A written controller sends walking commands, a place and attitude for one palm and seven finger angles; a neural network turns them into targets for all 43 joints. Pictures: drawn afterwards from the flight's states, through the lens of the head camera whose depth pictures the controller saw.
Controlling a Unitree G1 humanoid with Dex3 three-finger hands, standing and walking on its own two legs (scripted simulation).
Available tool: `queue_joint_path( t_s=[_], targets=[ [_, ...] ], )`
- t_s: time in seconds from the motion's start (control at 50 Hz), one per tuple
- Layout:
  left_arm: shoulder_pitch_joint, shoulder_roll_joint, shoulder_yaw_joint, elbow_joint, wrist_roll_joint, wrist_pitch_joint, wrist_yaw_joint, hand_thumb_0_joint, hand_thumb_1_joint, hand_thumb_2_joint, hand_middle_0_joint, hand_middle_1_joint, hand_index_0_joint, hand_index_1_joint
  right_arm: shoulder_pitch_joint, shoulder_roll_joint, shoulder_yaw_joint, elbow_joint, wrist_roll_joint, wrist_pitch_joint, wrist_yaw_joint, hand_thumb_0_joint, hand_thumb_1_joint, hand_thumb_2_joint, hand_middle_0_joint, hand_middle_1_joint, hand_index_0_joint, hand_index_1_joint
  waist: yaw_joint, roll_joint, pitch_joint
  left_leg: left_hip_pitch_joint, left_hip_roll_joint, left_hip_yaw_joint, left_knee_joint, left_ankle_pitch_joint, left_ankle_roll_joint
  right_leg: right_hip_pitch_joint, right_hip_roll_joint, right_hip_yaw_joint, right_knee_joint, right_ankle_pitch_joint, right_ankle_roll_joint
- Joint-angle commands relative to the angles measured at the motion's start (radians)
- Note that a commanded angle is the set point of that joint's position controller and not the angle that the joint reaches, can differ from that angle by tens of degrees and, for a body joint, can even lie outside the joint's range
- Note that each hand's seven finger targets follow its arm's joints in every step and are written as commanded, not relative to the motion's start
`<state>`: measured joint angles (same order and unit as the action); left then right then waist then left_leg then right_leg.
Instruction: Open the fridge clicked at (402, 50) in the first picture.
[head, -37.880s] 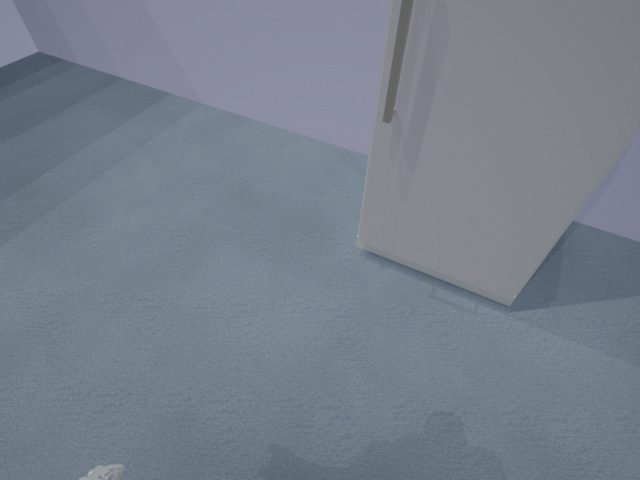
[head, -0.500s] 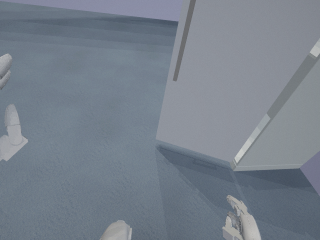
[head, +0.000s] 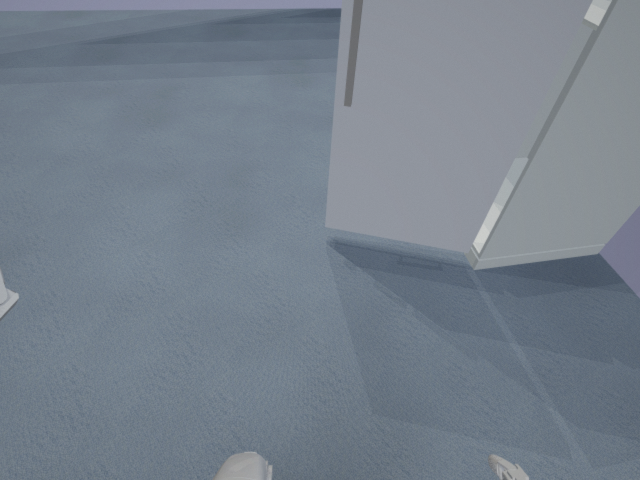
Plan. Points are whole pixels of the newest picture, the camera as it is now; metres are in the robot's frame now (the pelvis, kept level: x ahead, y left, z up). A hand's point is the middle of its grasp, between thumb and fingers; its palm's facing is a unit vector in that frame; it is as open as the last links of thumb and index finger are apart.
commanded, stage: stop stepping back and stand still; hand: left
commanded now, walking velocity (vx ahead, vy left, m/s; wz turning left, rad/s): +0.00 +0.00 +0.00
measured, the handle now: (356, 29) +1.15 +0.02 +0.12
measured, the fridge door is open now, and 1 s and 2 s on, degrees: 67 67 67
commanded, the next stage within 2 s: let the arm hang, fingers relaxed in 1.18 s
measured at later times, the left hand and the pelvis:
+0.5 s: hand out of the picture +0.13 +0.29 +0.18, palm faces +0.52 -0.73 -0.44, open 7.4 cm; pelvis -0.06 +0.01 +0.00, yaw +1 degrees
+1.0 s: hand out of the picture +0.17 +0.30 +0.18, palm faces +0.44 -0.77 -0.47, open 7.4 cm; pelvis -0.03 +0.03 +0.02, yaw +0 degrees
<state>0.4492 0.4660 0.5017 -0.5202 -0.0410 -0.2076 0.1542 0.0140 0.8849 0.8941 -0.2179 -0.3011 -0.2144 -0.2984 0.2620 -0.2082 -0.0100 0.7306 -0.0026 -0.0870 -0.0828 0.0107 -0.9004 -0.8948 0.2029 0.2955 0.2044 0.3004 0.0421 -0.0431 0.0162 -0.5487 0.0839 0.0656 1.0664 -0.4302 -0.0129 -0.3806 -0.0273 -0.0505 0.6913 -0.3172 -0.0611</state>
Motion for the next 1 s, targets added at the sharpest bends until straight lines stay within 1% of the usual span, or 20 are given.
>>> queue_joint_path(
  t_s=[0.0, 0.02, 0.04, 0.06, 0.1, 0.14, 0.18, 0.2, 0.22, 0.24, 0.26, 0.3, 0.38, 0.46, 0.5, 0.52, 0.56, 0.64, 0.8, 0.98],
  targets=[
    [-0.134, 0.101, -0.002, -0.072, -0.012, -0.025, 0.027, 0.000, 0.900, 0.900, -0.200, -0.300, -0.200, -0.300, -0.111, -0.111, -0.028, -0.188, -0.001, -0.102, -0.035, 0.000, -0.900, -0.900, 0.200, 0.300, 0.200, 0.300, -0.070, -0.090, -0.049, 0.374, -0.040, 0.064, -0.430, -0.037, 0.040, -0.161, -0.179, 0.199, -0.270, -0.461, -0.060],
    [-0.151, 0.108, -0.003, -0.113, -0.006, -0.037, 0.031, 0.000, 0.900, 0.900, -0.200, -0.300, -0.200, -0.300, -0.101, -0.128, -0.027, -0.191, -0.009, -0.114, -0.039, 0.000, -0.900, -0.900, 0.200, 0.300, 0.200, 0.300, -0.080, 0.019, -0.056, 0.418, -0.021, -0.018, -0.589, -0.122, 0.072, -0.155, -0.103, 0.142, -0.094, -0.410, -0.025],
    [-0.151, 0.102, 0.001, -0.155, -0.004, -0.051, 0.033, 0.000, 0.900, 0.900, -0.200, -0.300, -0.200, -0.300, -0.117, -0.158, -0.029, -0.206, -0.014, -0.116, -0.037, 0.000, -0.900, -0.900, 0.200, 0.300, 0.200, 0.300, -0.074, 0.245, -0.021, 0.436, 0.135, -0.310, -0.759, -0.267, 0.144, -0.260, 0.007, 0.043, 0.152, -0.315, 0.033],
    [-0.170, 0.137, 0.026, -0.207, 0.016, -0.068, 0.041, 0.000, 0.900, 0.900, -0.200, -0.300, -0.200, -0.300, -0.138, -0.160, -0.029, -0.228, -0.007, -0.114, -0.031, 0.000, -0.900, -0.900, 0.200, 0.300, 0.200, 0.300, -0.065, 0.316, 0.014, 0.354, 0.274, -0.489, -0.900, -0.272, 0.211, -0.279, 0.050, -0.032, 0.381, -0.201, 0.071],
    [-0.102, 0.223, 0.111, -0.192, 0.028, -0.082, 0.024, 0.000, 0.900, 0.900, -0.200, -0.300, -0.200, -0.300, -0.162, -0.160, -0.053, -0.210, -0.008, -0.100, -0.007, 0.000, -0.900, -0.900, 0.200, 0.300, 0.200, 0.300, -0.037, 0.291, 0.010, 0.083, 0.260, -0.451, -0.928, -0.418, 0.207, -0.119, 0.001, 0.033, 0.482, -0.129, 0.065],
    [-0.012, 0.167, 0.081, -0.198, 0.022, -0.069, 0.030, 0.000, 0.900, 0.900, -0.200, -0.300, -0.200, -0.300, -0.201, -0.124, -0.035, -0.220, -0.007, -0.089, 0.004, 0.000, -0.900, -0.900, 0.200, 0.300, 0.200, 0.300, -0.023, 0.364, 0.033, -0.118, 0.192, -0.258, -0.872, -0.375, 0.162, 0.140, 0.003, -0.008, 0.266, -0.170, 0.052],
    [0.080, 0.175, 0.098, -0.190, 0.008, -0.051, 0.041, 0.000, 0.900, 0.900, -0.200, -0.300, -0.200, -0.300, -0.171, -0.119, -0.037, -0.236, 0.004, -0.075, 0.001, 0.000, -0.900, -0.900, 0.200, 0.300, 0.200, 0.300, -0.009, 0.256, -0.017, -0.182, 0.095, -0.105, -0.633, -0.348, 0.078, 0.352, 0.049, -0.038, -0.038, -0.212, 0.028],
    [0.113, 0.207, 0.120, -0.174, 0.013, -0.039, 0.043, 0.000, 0.900, 0.900, -0.200, -0.300, -0.200, -0.300, -0.166, -0.108, -0.043, -0.251, 0.003, -0.063, 0.000, 0.000, -0.900, -0.900, 0.200, 0.300, 0.200, 0.300, -0.003, 0.000, 0.016, -0.212, -0.035, -0.007, -0.305, -0.265, 0.036, 0.290, -0.056, 0.210, -0.294, -0.376, -0.036],
    [0.059, 0.218, 0.113, -0.232, -0.004, -0.037, 0.039, 0.000, 0.900, 0.900, -0.200, -0.300, -0.200, -0.300, -0.181, -0.090, -0.044, -0.266, 0.005, -0.058, 0.007, 0.000, -0.900, -0.900, 0.200, 0.300, 0.200, 0.300, -0.017, -0.272, 0.026, -0.253, -0.110, -0.007, 0.043, -0.125, 0.005, 0.192, -0.331, 0.686, -0.528, -0.486, -0.152],
    [-0.028, 0.277, 0.172, -0.301, -0.014, -0.069, 0.042, 0.000, 0.900, 0.900, -0.200, -0.300, -0.200, -0.300, -0.148, -0.125, -0.041, -0.240, -0.014, -0.068, 0.005, 0.000, -0.900, -0.900, 0.200, 0.300, 0.200, 0.300, -0.062, -0.097, -0.002, -0.148, -0.051, -0.078, 0.126, 0.004, -0.009, 0.114, -0.335, 0.603, -0.507, -0.139, -0.161],
    [0.012, 0.220, 0.151, -0.182, -0.020, -0.054, 0.048, 0.000, 0.900, 0.900, -0.200, -0.300, -0.200, -0.300, -0.132, -0.073, -0.018, -0.200, -0.007, -0.072, 0.006, 0.000, -0.900, -0.900, 0.200, 0.300, 0.200, 0.300, -0.053, -0.025, -0.075, -0.095, -0.051, -0.075, 0.095, -0.004, -0.005, 0.129, -0.307, 0.566, -0.456, -0.242, -0.139],
    [-0.002, 0.147, 0.079, -0.144, -0.024, -0.027, 0.035, 0.000, 0.900, 0.900, -0.200, -0.300, -0.200, -0.300, -0.121, -0.102, -0.044, -0.205, 0.006, -0.060, -0.001, 0.000, -0.900, -0.900, 0.200, 0.300, 0.200, 0.300, -0.054, -0.051, -0.016, 0.084, -0.032, -0.049, -0.063, -0.005, -0.005, -0.051, -0.250, 0.433, -0.471, -0.402, -0.097],
    [-0.042, 0.121, 0.036, -0.088, -0.006, -0.030, 0.049, 0.000, 0.900, 0.900, -0.200, -0.300, -0.200, -0.300, -0.129, -0.101, -0.026, -0.199, -0.003, -0.073, -0.027, 0.000, -0.900, -0.900, 0.200, 0.300, 0.200, 0.300, -0.052, -0.085, -0.034, 0.378, -0.078, 0.037, -0.451, 0.039, 0.026, -0.094, -0.161, 0.225, -0.384, -0.340, -0.027],
    [-0.070, 0.114, 0.025, -0.154, 0.010, -0.053, 0.043, 0.000, 0.900, 0.900, -0.200, -0.300, -0.200, -0.300, -0.158, -0.159, -0.035, -0.246, 0.011, -0.090, -0.032, 0.000, -0.900, -0.900, 0.200, 0.300, 0.200, 0.300, -0.027, 0.150, -0.046, 0.304, 0.152, -0.283, -0.773, -0.006, 0.123, 0.026, 0.010, 0.053, -0.072, -0.028, 0.080],
    [-0.084, 0.162, 0.067, -0.213, 0.035, -0.055, 0.035, 0.000, 0.900, 0.900, -0.200, -0.300, -0.200, -0.300, -0.172, -0.131, -0.026, -0.225, 0.005, -0.097, -0.026, 0.000, -0.900, -0.900, 0.200, 0.300, 0.200, 0.300, -0.024, 0.331, -0.016, 0.065, 0.145, -0.261, -0.889, -0.334, 0.118, 0.172, 0.019, 0.032, 0.001, -0.058, 0.086],
    [-0.063, 0.122, 0.035, -0.204, 0.037, -0.057, 0.032, 0.000, 0.900, 0.900, -0.200, -0.300, -0.200, -0.300, -0.171, -0.120, -0.022, -0.229, 0.008, -0.103, -0.021, 0.000, -0.900, -0.900, 0.200, 0.300, 0.200, 0.300, -0.025, 0.318, 0.010, 0.024, 0.123, -0.229, -0.861, -0.310, 0.113, 0.210, 0.018, 0.025, -0.033, -0.019, 0.082],
    [-0.008, 0.120, 0.039, -0.194, 0.027, -0.056, 0.032, 0.000, 0.900, 0.900, -0.200, -0.300, -0.200, -0.300, -0.152, -0.118, -0.022, -0.232, 0.011, -0.110, -0.012, 0.000, -0.900, -0.900, 0.200, 0.300, 0.200, 0.300, -0.028, 0.181, -0.018, 0.074, 0.069, -0.162, -0.749, -0.165, 0.087, 0.236, 0.005, 0.053, -0.164, 0.033, 0.070],
    [0.038, 0.135, 0.059, -0.167, -0.001, -0.048, 0.033, 0.000, 0.900, 0.900, -0.200, -0.300, -0.200, -0.300, -0.127, -0.101, -0.025, -0.206, 0.002, -0.099, -0.003, 0.000, -0.900, -0.900, 0.200, 0.300, 0.200, 0.300, -0.046, -0.045, -0.060, 0.220, -0.051, -0.043, -0.459, 0.021, 0.030, 0.080, -0.166, 0.353, -0.394, -0.114, -0.019],
    [0.037, 0.124, 0.058, -0.143, 0.001, -0.044, 0.037, 0.000, 0.900, 0.900, -0.200, -0.300, -0.200, -0.300, -0.176, -0.116, -0.016, -0.234, 0.010, -0.078, -0.020, 0.000, -0.900, -0.900, 0.200, 0.300, 0.200, 0.300, -0.031, 0.127, -0.064, 0.232, 0.043, -0.148, -0.714, 0.141, 0.059, 0.181, -0.026, 0.106, -0.228, 0.137, 0.056],
    [0.057, 0.114, 0.034, -0.190, -0.002, -0.044, 0.035, 0.000, 0.900, 0.900, -0.200, -0.300, -0.200, -0.300, -0.159, -0.114, -0.021, -0.245, 0.012, -0.075, -0.017, 0.000, -0.900, -0.900, 0.200, 0.300, 0.200, 0.300, -0.032, 0.118, -0.147, 0.295, 0.034, -0.099, -0.657, 0.365, 0.043, 0.246, -0.036, 0.107, -0.209, 0.348, 0.057]
  ],
)
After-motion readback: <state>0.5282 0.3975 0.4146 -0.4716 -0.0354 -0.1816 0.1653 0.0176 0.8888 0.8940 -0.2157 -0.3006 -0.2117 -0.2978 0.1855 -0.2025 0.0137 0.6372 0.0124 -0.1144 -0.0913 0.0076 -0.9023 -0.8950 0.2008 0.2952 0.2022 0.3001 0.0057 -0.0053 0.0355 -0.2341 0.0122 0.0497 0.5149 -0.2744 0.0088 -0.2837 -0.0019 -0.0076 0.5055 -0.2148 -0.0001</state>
